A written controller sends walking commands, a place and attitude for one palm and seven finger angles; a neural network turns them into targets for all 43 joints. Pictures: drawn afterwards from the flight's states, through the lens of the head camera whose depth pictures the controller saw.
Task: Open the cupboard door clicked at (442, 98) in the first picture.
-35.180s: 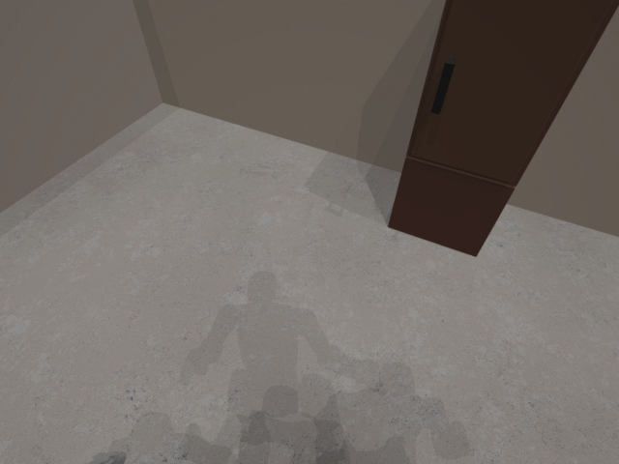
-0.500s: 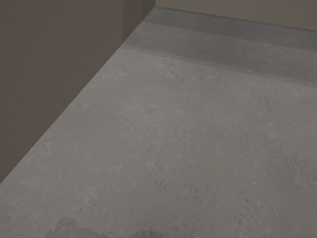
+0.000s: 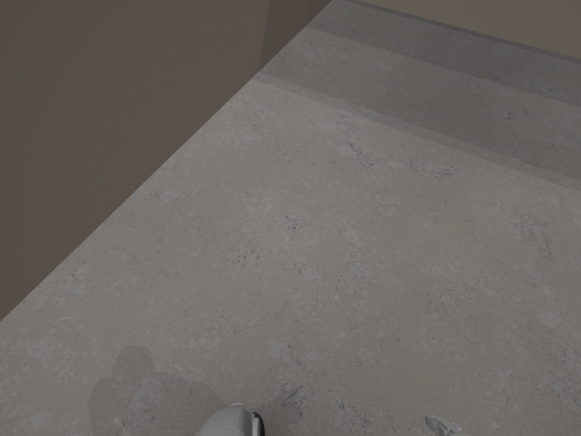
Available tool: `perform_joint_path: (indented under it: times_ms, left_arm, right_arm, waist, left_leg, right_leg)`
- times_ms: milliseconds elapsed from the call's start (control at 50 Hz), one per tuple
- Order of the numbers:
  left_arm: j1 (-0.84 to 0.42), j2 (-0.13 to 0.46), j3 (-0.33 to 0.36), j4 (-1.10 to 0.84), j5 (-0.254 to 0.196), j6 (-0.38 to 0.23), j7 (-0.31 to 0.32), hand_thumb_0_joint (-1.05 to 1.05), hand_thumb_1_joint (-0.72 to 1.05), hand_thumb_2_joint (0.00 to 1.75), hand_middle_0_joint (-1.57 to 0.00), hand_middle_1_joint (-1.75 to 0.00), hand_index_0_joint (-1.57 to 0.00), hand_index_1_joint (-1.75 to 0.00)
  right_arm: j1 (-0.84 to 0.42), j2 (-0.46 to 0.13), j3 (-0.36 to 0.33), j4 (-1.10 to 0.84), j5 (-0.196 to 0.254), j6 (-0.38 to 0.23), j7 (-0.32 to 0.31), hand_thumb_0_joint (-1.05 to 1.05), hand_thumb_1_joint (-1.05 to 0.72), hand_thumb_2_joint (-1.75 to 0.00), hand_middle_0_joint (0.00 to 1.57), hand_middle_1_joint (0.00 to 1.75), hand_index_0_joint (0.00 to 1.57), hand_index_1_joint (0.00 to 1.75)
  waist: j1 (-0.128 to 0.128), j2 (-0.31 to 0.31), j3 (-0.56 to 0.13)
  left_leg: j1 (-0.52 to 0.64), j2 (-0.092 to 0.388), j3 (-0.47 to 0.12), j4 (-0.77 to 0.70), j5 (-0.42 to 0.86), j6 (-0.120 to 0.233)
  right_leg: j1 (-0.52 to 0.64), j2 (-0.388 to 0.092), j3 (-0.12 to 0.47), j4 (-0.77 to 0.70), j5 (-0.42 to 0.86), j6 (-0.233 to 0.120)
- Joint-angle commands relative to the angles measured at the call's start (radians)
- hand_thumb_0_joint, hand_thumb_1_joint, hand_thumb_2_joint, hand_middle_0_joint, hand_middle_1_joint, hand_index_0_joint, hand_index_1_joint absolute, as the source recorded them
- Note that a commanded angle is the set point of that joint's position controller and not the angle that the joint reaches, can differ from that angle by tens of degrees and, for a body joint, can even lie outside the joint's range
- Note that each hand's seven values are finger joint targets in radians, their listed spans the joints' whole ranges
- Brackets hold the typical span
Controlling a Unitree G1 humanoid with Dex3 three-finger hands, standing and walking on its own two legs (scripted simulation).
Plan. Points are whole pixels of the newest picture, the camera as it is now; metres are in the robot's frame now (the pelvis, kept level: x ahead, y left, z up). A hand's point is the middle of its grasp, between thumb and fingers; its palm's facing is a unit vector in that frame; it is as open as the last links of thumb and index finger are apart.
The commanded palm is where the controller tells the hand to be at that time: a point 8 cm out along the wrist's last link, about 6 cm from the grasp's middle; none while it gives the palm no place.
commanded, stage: turn to face it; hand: left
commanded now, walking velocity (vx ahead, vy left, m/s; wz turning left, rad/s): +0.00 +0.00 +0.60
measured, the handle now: out of the picture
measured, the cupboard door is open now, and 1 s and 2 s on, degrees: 54 54 54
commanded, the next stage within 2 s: none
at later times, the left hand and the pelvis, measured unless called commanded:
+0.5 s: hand (198, 417) +0.15 +0.15 -0.13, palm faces +0.31 -0.92 -0.25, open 7.4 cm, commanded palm none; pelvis +0.10 -0.07 +0.02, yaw +20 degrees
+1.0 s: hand out of the picture +0.09 +0.12 -0.14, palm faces +0.60 -0.74 -0.31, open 7.4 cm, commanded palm none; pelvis +0.16 -0.10 +0.01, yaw +38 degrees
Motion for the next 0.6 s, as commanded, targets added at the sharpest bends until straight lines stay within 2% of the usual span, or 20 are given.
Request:
perform_joint_path:
  times_ms: [0,40,80,140,180,200,240,260,280,300,320,340,360,380,400,440,500,540,560,580]
  left_arm:
    - [-0.159,0.127,0.035,-0.198,0.003,-0.003,0.025,0.0,0.9,0.9,-0.2,-0.3,-0.2,-0.3]
    - [-0.124,0.134,0.049,-0.18,0.01,0.021,0.014,0.0,0.9,0.9,-0.2,-0.3,-0.2,-0.3]
    - [-0.086,0.127,0.055,-0.176,0.007,0.042,0.008,0.0,0.9,0.9,-0.2,-0.3,-0.2,-0.3]
    - [-0.134,0.138,0.059,-0.216,0.011,0.057,0.005,0.0,0.9,0.9,-0.2,-0.3,-0.2,-0.3]
    - [-0.164,0.146,0.06,-0.245,0.012,0.058,0.005,0.0,0.9,0.9,-0.2,-0.3,-0.2,-0.3]
    - [-0.166,0.155,0.06,-0.259,0.014,0.054,0.004,0.0,0.9,0.9,-0.2,-0.3,-0.2,-0.3]
    - [-0.135,0.168,0.065,-0.266,0.012,0.046,0.005,0.0,0.9,0.9,-0.2,-0.3,-0.2,-0.3]
    - [-0.107,0.203,0.073,-0.269,0.013,0.04,0.01,0.0,0.9,0.9,-0.2,-0.3,-0.2,-0.3]
    - [-0.073,0.289,0.09,-0.275,0.027,0.028,0.02,0.0,0.9,0.9,-0.2,-0.3,-0.2,-0.3]
    - [-0.088,0.367,0.098,-0.299,0.033,0.031,0.023,0.0,0.9,0.9,-0.2,-0.3,-0.2,-0.3]
    - [-0.121,0.342,0.089,-0.312,0.027,0.027,0.03,0.0,0.9,0.9,-0.2,-0.3,-0.2,-0.3]
    - [-0.174,0.302,0.081,-0.32,0.024,0.028,0.035,0.0,0.9,0.9,-0.2,-0.3,-0.2,-0.3]
    - [-0.217,0.27,0.067,-0.326,0.022,0.029,0.034,0.0,0.9,0.9,-0.2,-0.3,-0.2,-0.3]
    - [-0.234,0.25,0.061,-0.331,0.021,0.029,0.032,0.0,0.9,0.9,-0.2,-0.3,-0.2,-0.3]
    - [-0.231,0.25,0.062,-0.329,0.024,0.028,0.032,0.0,0.9,0.9,-0.2,-0.3,-0.2,-0.3]
    - [-0.177,0.271,0.066,-0.312,0.023,0.024,0.029,0.0,0.9,0.9,-0.2,-0.3,-0.2,-0.3]
    - [-0.136,0.308,0.074,-0.288,0.025,0.023,0.026,0.0,0.9,0.9,-0.2,-0.3,-0.2,-0.3]
    - [-0.142,0.321,0.078,-0.289,0.017,0.025,0.022,0.0,0.9,0.9,-0.2,-0.3,-0.2,-0.3]
    - [-0.156,0.322,0.08,-0.295,0.011,0.025,0.019,0.0,0.9,0.9,-0.2,-0.3,-0.2,-0.3]
    - [-0.17,0.304,0.075,-0.311,0.004,0.029,0.016,0.0,0.9,0.9,-0.2,-0.3,-0.2,-0.3]
  right_arm:
    - [0.255,-0.257,-0.062,0.007,0.01,0.006,-0.048,0.0,-0.9,-0.9,0.2,0.3,0.2,0.3]
    - [0.141,-0.183,-0.04,-0.037,0.004,0.007,-0.051,0.0,-0.9,-0.9,0.2,0.3,0.2,0.3]
    - [0.083,-0.195,-0.043,-0.063,0.002,0.012,-0.047,0.0,-0.9,-0.9,0.2,0.3,0.2,0.3]
    - [0.059,-0.21,-0.057,-0.083,-0.004,0.029,-0.038,0.0,-0.9,-0.9,0.2,0.3,0.2,0.3]
    - [0.049,-0.215,-0.069,-0.093,-0.006,0.043,-0.034,0.0,-0.9,-0.9,0.2,0.3,0.2,0.3]
    - [0.047,-0.219,-0.073,-0.1,-0.005,0.048,-0.033,0.0,-0.9,-0.9,0.2,0.3,0.2,0.3]
    - [0.022,-0.219,-0.082,-0.117,-0.002,0.058,-0.032,0.0,-0.9,-0.9,0.2,0.3,0.2,0.3]
    - [0.015,-0.198,-0.081,-0.13,0.005,0.06,-0.028,0.0,-0.9,-0.9,0.2,0.3,0.2,0.3]
    - [0.016,-0.133,-0.073,-0.15,0.014,0.061,-0.021,0.0,-0.9,-0.9,0.2,0.3,0.2,0.3]
    - [0.004,-0.107,-0.069,-0.176,0.013,0.058,-0.014,0.0,-0.9,-0.9,0.2,0.3,0.2,0.3]
    - [0.02,-0.137,-0.074,-0.172,0.007,0.065,-0.013,0.0,-0.9,-0.9,0.2,0.3,0.2,0.3]
    - [0.014,-0.121,-0.073,-0.156,0.007,0.073,-0.011,0.0,-0.9,-0.9,0.2,0.3,0.2,0.3]
    - [0.028,-0.119,-0.068,-0.144,0.006,0.078,-0.006,0.0,-0.9,-0.9,0.2,0.3,0.2,0.3]
    - [0.04,-0.105,-0.062,-0.139,0.008,0.08,-0.002,0.0,-0.9,-0.9,0.2,0.3,0.2,0.3]
    - [0.033,-0.096,-0.056,-0.141,0.012,0.081,0.003,0.0,-0.9,-0.9,0.2,0.3,0.2,0.3]
    - [-0.006,-0.079,-0.043,-0.149,0.013,0.077,0.008,0.0,-0.9,-0.9,0.2,0.3,0.2,0.3]
    - [-0.018,-0.079,-0.034,-0.159,0.017,0.069,0.011,0.0,-0.9,-0.9,0.2,0.3,0.2,0.3]
    - [0.018,-0.103,-0.036,-0.156,0.014,0.067,0.007,0.0,-0.9,-0.9,0.2,0.3,0.2,0.3]
    - [0.067,-0.129,-0.042,-0.148,0.01,0.064,0.005,0.0,-0.9,-0.9,0.2,0.3,0.2,0.3]
    - [0.142,-0.194,-0.059,-0.129,0.004,0.057,0.003,0.0,-0.9,-0.9,0.2,0.3,0.2,0.3]
  waist:
    - [-0.102,0.184,-0.197]
    - [-0.041,0.16,-0.184]
    - [-0.009,0.149,-0.219]
    - [-0.012,0.148,-0.179]
    - [-0.016,0.182,-0.165]
    - [-0.014,0.183,-0.164]
    - [0.012,0.157,-0.171]
    - [0.03,0.093,-0.171]
    - [0.057,-0.145,-0.18]
    - [0.062,-0.32,-0.178]
    - [0.039,-0.226,-0.174]
    - [0.008,-0.22,-0.143]
    - [-0.015,-0.216,-0.123]
    - [-0.027,-0.23,-0.131]
    - [-0.021,-0.238,-0.13]
    - [0.007,-0.199,-0.129]
    - [0.024,-0.2,-0.161]
    - [0.0,-0.185,-0.183]
    - [-0.033,-0.175,-0.204]
    - [-0.076,-0.061,-0.255]
  left_leg:
    - [0.361,0.389,-0.553,-0.239,0.436,0.204]
    - [0.215,0.282,-0.408,-0.26,0.314,0.122]
    - [0.161,0.218,-0.323,-0.264,0.208,0.088]
    - [0.081,0.179,-0.347,-0.302,-0.002,0.074]
    - [0.06,0.162,-0.374,-0.297,-0.095,0.067]
    - [0.052,0.154,-0.389,-0.281,-0.104,0.058]
    - [0.011,0.122,-0.39,-0.217,-0.095,0.033]
    - [-0.065,0.076,-0.365,-0.149,-0.137,-0.002]
    - [-0.215,-0.038,-0.241,0.065,-0.291,-0.074]
    - [-0.222,-0.101,-0.118,0.347,-0.494,-0.123]
    - [-0.197,-0.047,-0.164,0.525,-0.477,-0.112]
    - [-0.211,-0.02,-0.166,0.616,-0.424,-0.12]
    - [-0.206,0.002,-0.152,0.63,-0.372,-0.131]
    - [-0.182,0.008,-0.128,0.578,-0.352,-0.14]
    - [-0.151,0.006,-0.103,0.484,-0.355,-0.143]
    - [-0.104,-0.013,-0.047,0.307,-0.343,-0.148]
    - [-0.034,-0.037,-0.004,0.123,-0.32,-0.135]
    - [0.071,-0.056,0.015,-0.01,-0.208,-0.122]
    - [0.174,-0.06,0.013,-0.102,-0.114,-0.109]
    - [0.373,0.025,-0.071,-0.161,0.132,-0.069]
  right_leg:
    - [-0.494,-0.013,0.225,0.543,-0.057,0.026]
    - [-0.397,-0.027,0.227,0.432,0.034,0.034]
    - [-0.316,-0.007,0.199,0.305,0.071,0.035]
    - [-0.262,0.017,0.171,0.149,0.098,0.035]
    - [-0.22,0.039,0.158,0.027,0.11,0.033]
    - [-0.187,0.056,0.151,-0.03,0.119,0.032]
    - [-0.063,0.079,0.139,-0.206,0.199,0.028]
    - [0.043,0.044,0.174,-0.334,0.24,0.018]
    - [0.147,-0.178,0.415,-0.511,0.181,-0.046]
    - [0.071,-0.419,0.607,-0.593,0.267,-0.161]
    - [0.003,-0.427,0.567,-0.555,0.327,-0.214]
    - [-0.015,-0.361,0.496,-0.521,0.406,-0.203]
    - [-0.013,-0.305,0.361,-0.484,0.525,-0.181]
    - [0.002,-0.266,0.256,-0.455,0.64,-0.16]
    - [0.028,-0.251,0.202,-0.433,0.732,-0.147]
    - [0.083,-0.244,0.154,-0.388,0.895,-0.133]
    - [0.154,-0.26,0.13,-0.322,0.987,-0.126]
    - [0.119,-0.25,0.092,-0.253,0.973,-0.096]
    - [0.068,-0.237,0.066,-0.176,0.947,-0.066]
    - [-0.083,-0.214,0.04,-0.032,0.773,-0.022]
